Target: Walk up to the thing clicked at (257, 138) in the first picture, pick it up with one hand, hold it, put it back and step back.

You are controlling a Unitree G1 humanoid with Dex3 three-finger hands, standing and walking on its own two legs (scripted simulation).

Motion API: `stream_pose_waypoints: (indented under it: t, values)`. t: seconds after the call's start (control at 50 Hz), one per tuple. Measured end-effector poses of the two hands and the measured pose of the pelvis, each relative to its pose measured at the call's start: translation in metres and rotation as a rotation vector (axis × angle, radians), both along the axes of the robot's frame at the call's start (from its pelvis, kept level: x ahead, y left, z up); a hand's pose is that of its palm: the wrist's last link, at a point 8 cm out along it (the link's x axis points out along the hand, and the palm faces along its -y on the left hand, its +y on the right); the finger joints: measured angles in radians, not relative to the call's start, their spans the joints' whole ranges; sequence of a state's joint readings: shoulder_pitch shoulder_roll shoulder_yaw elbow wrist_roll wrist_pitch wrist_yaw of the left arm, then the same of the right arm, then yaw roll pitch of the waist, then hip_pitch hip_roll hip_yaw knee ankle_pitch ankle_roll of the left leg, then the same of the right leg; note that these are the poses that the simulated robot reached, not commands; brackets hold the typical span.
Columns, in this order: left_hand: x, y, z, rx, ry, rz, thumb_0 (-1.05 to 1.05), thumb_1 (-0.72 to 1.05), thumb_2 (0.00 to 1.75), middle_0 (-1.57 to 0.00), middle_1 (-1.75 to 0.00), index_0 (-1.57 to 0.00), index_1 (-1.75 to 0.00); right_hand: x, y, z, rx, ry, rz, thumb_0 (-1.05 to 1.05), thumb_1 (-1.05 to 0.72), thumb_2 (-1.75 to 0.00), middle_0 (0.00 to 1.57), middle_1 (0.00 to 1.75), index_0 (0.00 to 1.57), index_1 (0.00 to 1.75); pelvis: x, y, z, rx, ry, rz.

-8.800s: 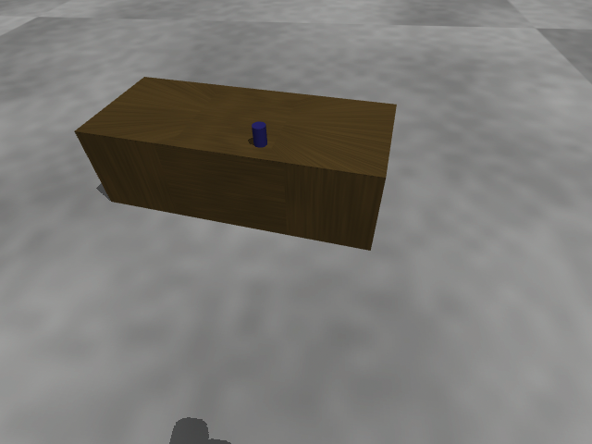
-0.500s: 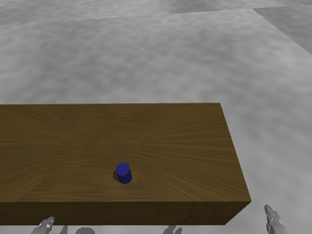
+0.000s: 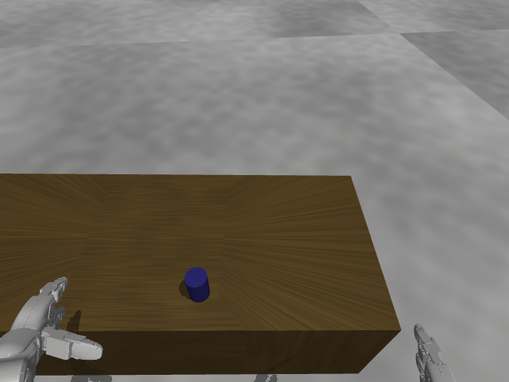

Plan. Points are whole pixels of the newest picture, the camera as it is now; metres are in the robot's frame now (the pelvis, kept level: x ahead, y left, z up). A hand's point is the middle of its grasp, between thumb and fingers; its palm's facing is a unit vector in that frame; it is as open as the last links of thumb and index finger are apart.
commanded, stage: go down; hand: left
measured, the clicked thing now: (197, 285) +0.45 +0.15 -0.29
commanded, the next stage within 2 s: approach in 1.34 s
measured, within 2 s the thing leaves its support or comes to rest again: neither
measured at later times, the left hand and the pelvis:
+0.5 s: hand (74, 265) +0.35 +0.32 +0.00, palm faces +0.07 -0.99 -0.13, open 17.3 cm; pelvis -0.01 +0.00 +0.00, yaw -2 degrees
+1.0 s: hand (74, 247) +0.38 +0.33 +0.01, palm faces +0.07 -0.99 -0.10, open 17.3 cm; pelvis +0.01 +0.01 -0.01, yaw -2 degrees
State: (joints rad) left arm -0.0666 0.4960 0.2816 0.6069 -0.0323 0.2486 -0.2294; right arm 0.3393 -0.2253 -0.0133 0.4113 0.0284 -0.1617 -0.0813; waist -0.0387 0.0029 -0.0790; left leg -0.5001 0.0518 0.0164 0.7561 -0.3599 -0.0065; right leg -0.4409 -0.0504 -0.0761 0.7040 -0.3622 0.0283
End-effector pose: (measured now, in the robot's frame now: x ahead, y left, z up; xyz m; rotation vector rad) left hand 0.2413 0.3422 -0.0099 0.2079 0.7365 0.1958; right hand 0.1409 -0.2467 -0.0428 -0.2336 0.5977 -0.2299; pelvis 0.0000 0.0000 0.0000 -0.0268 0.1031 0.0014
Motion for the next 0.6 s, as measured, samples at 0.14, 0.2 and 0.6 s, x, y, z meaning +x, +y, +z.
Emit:
stream_pose_waypoints:
  t: [0.14, 0.2, 0.6]
  values:
    - [0.03, 0.01, 0.012, -0.064, -0.049, -0.044, -0.01, -0.52, 0.08, -0.05, -0.04, -0.05, -0.04, -0.019, -0.003, -0.005, 0.001, 0.031, -0.015, -0.01, 0.52, -0.05, 0.06, 0.05, 0.06, 0.05, -0.005, 0.004, 0.0, 0.001, 0.01, -0.022]
    - [0.04, 0.012, 0.016, -0.078, -0.091, -0.058, -0.01, -0.54, 0.08, -0.05, -0.04, -0.05, -0.04, -0.023, -0.006, -0.004, -0.011, 0.04, -0.019, -0.01, 0.53, -0.05, 0.06, 0.05, 0.06, 0.05, -0.008, 0.005, 0.0, 0.001, 0.017, -0.026]
    - [0.092, 0.031, 0.033, -0.111, -0.273, -0.08, -0.01, -0.49, 0.09, -0.04, -0.05, -0.04, -0.04, -0.017, -0.008, -0.015, -0.046, 0.116, -0.011, -0.01, 0.53, -0.05, 0.06, 0.05, 0.06, 0.05, -0.005, 0.005, -0.007, -0.008, 0.094, -0.029]
